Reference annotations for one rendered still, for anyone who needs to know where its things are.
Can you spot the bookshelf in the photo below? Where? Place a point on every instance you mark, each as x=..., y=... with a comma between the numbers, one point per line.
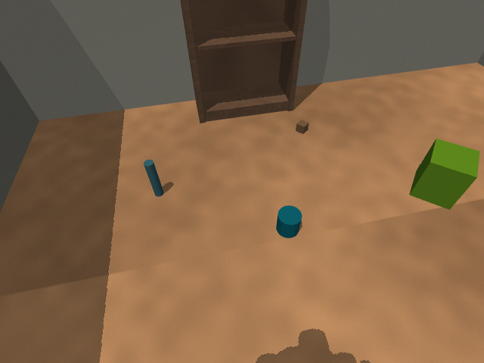
x=244, y=55

